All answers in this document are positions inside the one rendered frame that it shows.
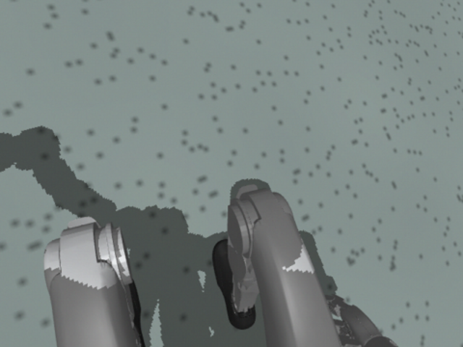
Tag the right robot hand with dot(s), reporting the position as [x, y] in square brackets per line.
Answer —
[355, 329]

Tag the left robot foot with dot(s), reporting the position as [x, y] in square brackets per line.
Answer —
[137, 311]

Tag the right robot foot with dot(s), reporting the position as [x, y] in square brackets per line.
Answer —
[223, 272]

